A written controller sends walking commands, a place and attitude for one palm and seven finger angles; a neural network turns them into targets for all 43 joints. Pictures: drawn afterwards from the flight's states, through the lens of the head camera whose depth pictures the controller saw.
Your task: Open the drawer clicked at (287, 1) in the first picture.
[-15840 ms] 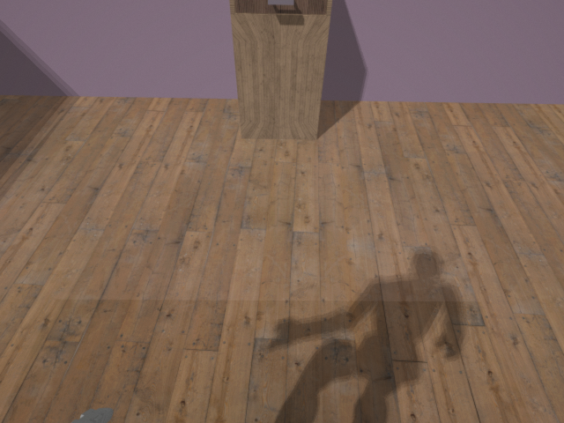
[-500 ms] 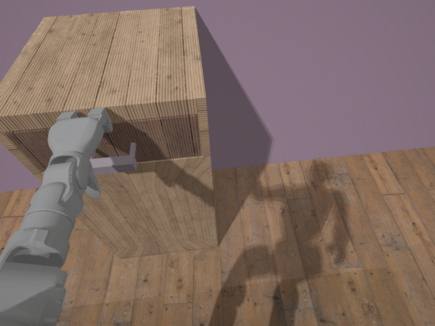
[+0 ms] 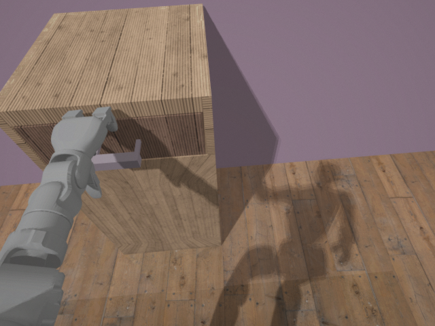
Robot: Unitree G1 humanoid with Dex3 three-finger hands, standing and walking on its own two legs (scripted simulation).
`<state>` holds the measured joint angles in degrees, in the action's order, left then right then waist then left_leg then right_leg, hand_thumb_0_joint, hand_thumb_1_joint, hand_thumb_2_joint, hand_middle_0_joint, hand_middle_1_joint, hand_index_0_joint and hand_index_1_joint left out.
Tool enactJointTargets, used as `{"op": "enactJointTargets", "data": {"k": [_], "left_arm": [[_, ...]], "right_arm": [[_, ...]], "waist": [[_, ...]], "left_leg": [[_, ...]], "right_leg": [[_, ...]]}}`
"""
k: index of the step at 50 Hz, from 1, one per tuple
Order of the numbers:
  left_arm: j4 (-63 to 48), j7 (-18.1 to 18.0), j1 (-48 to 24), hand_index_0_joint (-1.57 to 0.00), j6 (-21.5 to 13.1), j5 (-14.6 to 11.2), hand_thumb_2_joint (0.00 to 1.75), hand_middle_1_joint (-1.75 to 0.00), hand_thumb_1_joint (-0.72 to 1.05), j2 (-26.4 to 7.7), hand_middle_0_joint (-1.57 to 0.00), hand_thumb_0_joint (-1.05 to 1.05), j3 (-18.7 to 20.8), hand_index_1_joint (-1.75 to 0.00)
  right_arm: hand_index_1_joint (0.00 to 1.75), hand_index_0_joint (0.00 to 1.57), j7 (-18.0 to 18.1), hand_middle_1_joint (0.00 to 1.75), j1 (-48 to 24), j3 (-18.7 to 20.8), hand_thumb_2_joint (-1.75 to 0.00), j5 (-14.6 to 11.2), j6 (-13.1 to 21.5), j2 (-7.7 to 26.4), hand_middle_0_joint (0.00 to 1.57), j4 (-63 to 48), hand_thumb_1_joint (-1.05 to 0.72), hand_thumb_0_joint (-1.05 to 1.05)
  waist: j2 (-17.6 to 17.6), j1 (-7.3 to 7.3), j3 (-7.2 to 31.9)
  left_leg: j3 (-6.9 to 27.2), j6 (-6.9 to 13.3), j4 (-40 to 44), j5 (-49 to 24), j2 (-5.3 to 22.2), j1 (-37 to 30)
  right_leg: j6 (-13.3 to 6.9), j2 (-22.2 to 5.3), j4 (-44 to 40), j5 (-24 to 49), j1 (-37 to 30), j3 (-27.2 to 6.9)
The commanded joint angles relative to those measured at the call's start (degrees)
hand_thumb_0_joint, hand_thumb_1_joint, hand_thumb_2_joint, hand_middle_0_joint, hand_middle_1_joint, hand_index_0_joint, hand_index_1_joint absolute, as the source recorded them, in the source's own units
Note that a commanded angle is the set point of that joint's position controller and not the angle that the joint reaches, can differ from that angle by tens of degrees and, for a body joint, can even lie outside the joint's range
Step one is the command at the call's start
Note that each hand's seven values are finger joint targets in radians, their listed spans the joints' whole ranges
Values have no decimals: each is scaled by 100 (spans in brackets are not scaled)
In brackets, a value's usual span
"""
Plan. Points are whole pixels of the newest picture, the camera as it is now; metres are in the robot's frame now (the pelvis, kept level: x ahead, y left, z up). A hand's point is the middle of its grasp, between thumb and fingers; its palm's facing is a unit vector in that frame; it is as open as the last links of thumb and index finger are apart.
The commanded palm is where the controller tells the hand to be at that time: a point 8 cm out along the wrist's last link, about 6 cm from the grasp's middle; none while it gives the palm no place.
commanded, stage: re-aim the fingers above the handle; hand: left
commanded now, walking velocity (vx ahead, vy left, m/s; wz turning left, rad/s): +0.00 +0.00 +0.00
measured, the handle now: (116, 153) +0.48 +0.25 +0.01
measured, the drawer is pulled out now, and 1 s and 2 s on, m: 0.00 0.00 0.00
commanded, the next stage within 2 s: lower the fingers behind the handle in 1.76 s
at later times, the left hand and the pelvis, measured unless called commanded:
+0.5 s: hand (102, 154) +0.42 +0.25 +0.07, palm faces -0.04 -0.03 -1.00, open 13.9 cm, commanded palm +0.41 +0.25 +0.13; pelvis -0.01 +0.00 +0.00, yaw +0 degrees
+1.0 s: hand (101, 150) +0.43 +0.25 +0.07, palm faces -0.05 -0.02 -1.00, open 13.8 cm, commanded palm +0.42 +0.26 +0.13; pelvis -0.01 +0.00 +0.00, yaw -1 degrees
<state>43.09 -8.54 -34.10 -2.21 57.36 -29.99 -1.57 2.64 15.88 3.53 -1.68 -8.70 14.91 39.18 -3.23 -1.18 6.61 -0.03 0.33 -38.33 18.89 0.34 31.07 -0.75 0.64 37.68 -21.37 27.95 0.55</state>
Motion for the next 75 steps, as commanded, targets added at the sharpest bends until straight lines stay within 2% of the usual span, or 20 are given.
{"op": "enactJointTargets", "data": {"k": [1, 4, 7, 9, 10, 13, 18, 21, 25, 27, 31, 36, 43, 50, 57, 64, 67, 69, 72, 75], "left_arm": [[-1004, -80, -2458, -30, -65, -22, 30, -120, -50, -1274, -30, 0, 342, -120], [-1153, -178, -2417, -30, -219, 69, 30, -120, -50, -1781, -30, 0, 813, -120], [-1018, -365, -2341, -30, -222, 84, 30, -120, -50, -1681, -30, 0, 832, -120], [-733, -454, -2257, -30, -136, 152, 30, -120, -50, -1959, -30, 0, 1055, -120], [-651, -477, -2349, -30, -67, 143, 30, -120, -50, -1776, -30, 0, 857, -120], [-761, -464, -2345, -30, -6, 144, 30, -120, -50, -1733, -30, 0, 800, -120], [-995, -251, -2738, -30, -96, 32, 30, -120, -50, -1191, -30, 0, 257, -120], [-975, -228, -2829, -30, -182, 48, 30, -120, -50, -1194, -30, 0, 247, -120], [-682, -420, -2795, -30, -178, 142, 30, -120, -50, -1717, -30, 0, 726, -120], [-602, -504, -2890, -30, -94, 178, 30, -120, -50, -1614, -30, 0, 630, -120], [-395, -512, -2937, -30, 68, 227, 30, -120, -50, -1850, -30, 0, 735, -120], [-165, -352, -2706, -30, 94, 186, 30, -120, -50, -1957, -30, 0, 802, -120], [-241, -303, -2830, -30, -19, 201, 30, -120, -50, -1648, -30, 0, 565, -120], [-196, -300, -2703, -30, -80, 199, 30, -120, -50, -1959, -30, 0, 794, -120], [-428, -355, -2921, -30, -198, 150, 30, -120, -50, -1631, -30, 0, 542, -120], [-508, -396, -2867, -30, -174, 148, 30, -120, -50, -1676, -30, 0, 609, -120], [-640, -397, -2869, -30, -136, 105, 30, -120, -50, -1321, -30, 0, 370, -120], [-691, -411, -2913, -30, -151, 129, 30, -120, -50, -1610, -30, 0, 616, -120], [-812, -423, -2870, -30, -101, 133, 30, -120, -50, -1270, -30, 0, 362, -120], [-762, -450, -2798, -30, -63, 140, 30, -120, -50, -1457, -30, 0, 543, -120]], "right_arm": [[30, 20, 61, 30, 167, 231, -90, -4, 136, 830, 20, -558, -90, 0], [30, 20, 82, 30, 211, 239, -90, 26, 124, 805, 20, -590, -90, 0], [30, 20, 69, 30, 202, 250, -90, 32, 148, 781, 20, -576, -90, 0], [30, 20, 77, 30, 209, 227, -90, 8, 144, 806, 20, -570, -90, 0], [30, 20, 76, 30, 183, 217, -90, 9, 162, 811, 20, -582, -90, 0], [30, 20, 74, 30, 242, 251, -90, 13, 201, 835, 20, -602, -90, 0], [30, 20, 93, 30, 332, 292, -90, 9, 248, 836, 20, -551, -90, 0], [30, 20, 99, 30, 347, 274, -90, -6, 249, 812, 20, -525, -90, 0], [30, 20, 109, 30, 357, 245, -90, 18, 240, 835, 20, -477, -90, 0], [30, 20, 91, 30, 337, 231, -90, 12, 251, 819, 20, -492, -90, 0], [30, 20, 107, 30, 360, 211, -90, -1, 246, 845, 20, -520, -90, 0], [30, 20, 142, 30, 364, 184, -90, -19, 215, 868, 20, -547, -90, 0], [30, 20, 139, 30, 418, 204, -90, -3, 215, 844, 20, -562, -90, 0], [30, 20, 174, 30, 445, 205, -90, -19, 217, 866, 20, -565, -90, 0], [30, 20, 137, 30, 518, 254, -90, -6, 259, 852, 20, -509, -90, 0], [30, 20, 105, 30, 539, 262, -90, -11, 245, 848, 20, -478, -90, 0], [30, 20, 76, 30, 502, 281, -90, 6, 259, 823, 20, -494, -90, 0], [30, 20, 80, 30, 512, 280, -90, 14, 243, 850, 20, -481, -90, 0], [30, 20, 53, 30, 440, 282, -90, 21, 242, 809, 20, -527, -90, 0], [30, 20, 54, 30, 439, 276, -90, 33, 235, 831, 20, -506, -90, 0]], "waist": [[281, -202, 1594], [53, 3, 2080], [-22, 17, 1903], [224, 38, 1876], [130, -24, 1691], [108, -21, 2043], [122, -279, 1904], [4, -256, 1792], [34, -130, 1784], [-65, -122, 1752], [73, -121, 1987], [226, -110, 1822], [241, -218, 1750], [254, -159, 1830], [77, -280, 1847], [5, -215, 2034], [-62, -244, 1969], [14, -205, 2070], [-100, -212, 2016], [-19, -174, 2037]], "left_leg": [[-124, 265, 242, -2105, -187, -1315], [-144, 263, 218, -2284, -222, -1343], [-172, 239, 221, -2256, -200, -1235], [-180, 239, 267, -2070, -199, -1025], [-197, 237, 290, -1914, -198, -974], [-212, 253, 277, -2054, -184, -1162], [-145, 281, 250, -2067, -144, -1480], [-104, 265, 272, -1943, -170, -1460], [-100, 250, 272, -1864, -184, -1231], [-117, 229, 288, -1832, -181, -1178], [-172, 240, 264, -1846, -181, -1082], [-223, 260, 275, -1877, -191, -939], [-204, 277, 251, -1811, -172, -1006], [-246, 283, 208, -1748, -193, -847], [-186, 282, 130, -1843, -185, -1069], [-157, 272, 126, -2049, -182, -1157], [-139, 262, 124, -2108, -169, -1298], [-135, 275, 126, -2157, -157, -1314], [-121, 255, 125, -2220, -162, -1373], [-111, 260, 138, -2277, -151, -1386]], "right_leg": [[-93, 184, -448, 2216, -452, 77], [-126, 177, -356, 2368, -769, 10], [-141, 193, -318, 2293, -670, 52], [-112, 188, -333, 2184, -754, 35], [-116, 186, -368, 2052, -642, 44], [-123, 189, -387, 2143, -789, 20], [-109, 196, -484, 2010, -464, 40], [-111, 205, -469, 1845, -296, 57], [-146, 207, -402, 1768, -390, 59], [-152, 207, -385, 1725, -337, 76], [-110, 192, -376, 1897, -548, 32], [-84, 171, -424, 2090, -662, 9], [-93, 176, -454, 1924, -492, 15], [-62, 164, -419, 2058, -616, -40], [-85, 201, -386, 1976, -345, -4], [-103, 219, -338, 2097, -414, 18], [-125, 237, -344, 2037, -297, 64], [-110, 231, -343, 2099, -378, 37], [-136, 242, -316, 2084, -309, 76], [-138, 241, -311, 2130, -378, 81]]}}
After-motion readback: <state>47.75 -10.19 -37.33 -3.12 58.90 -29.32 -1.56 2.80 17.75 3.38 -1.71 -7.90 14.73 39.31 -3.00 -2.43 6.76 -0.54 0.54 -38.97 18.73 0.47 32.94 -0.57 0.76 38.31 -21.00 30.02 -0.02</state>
